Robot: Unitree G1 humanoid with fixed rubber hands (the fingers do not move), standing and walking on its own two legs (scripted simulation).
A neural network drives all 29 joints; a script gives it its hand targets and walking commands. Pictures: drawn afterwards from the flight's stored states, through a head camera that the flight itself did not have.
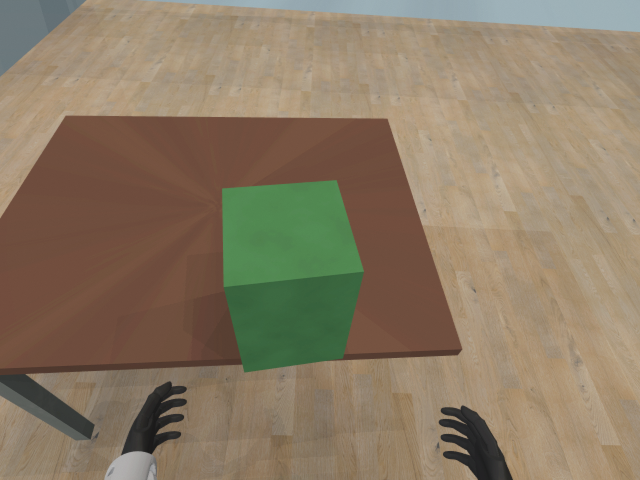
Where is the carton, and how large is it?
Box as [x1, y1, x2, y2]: [222, 180, 363, 372]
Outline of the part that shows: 336,180 222,188 224,290 244,372 342,358 363,270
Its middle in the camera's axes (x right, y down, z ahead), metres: -0.05 +0.07 +0.64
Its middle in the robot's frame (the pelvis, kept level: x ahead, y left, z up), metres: +0.41 +0.05 -0.06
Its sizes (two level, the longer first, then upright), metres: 0.178 0.176 0.268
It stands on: a table, 0.58 m high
